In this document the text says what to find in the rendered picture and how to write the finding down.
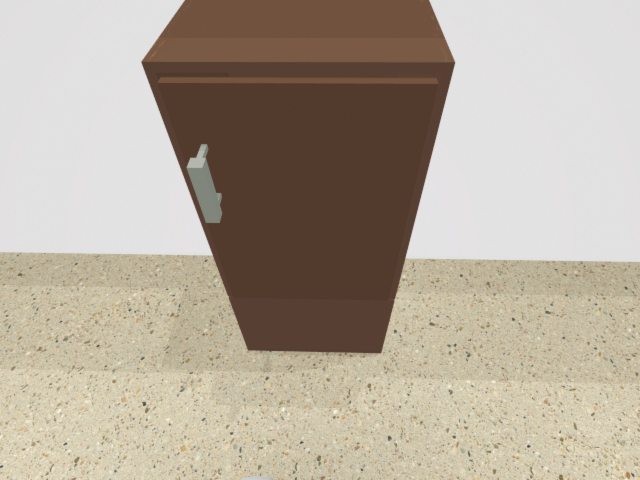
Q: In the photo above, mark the handle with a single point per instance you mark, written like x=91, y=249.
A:
x=203, y=185

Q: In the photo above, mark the cupboard door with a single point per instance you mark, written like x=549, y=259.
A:
x=317, y=176

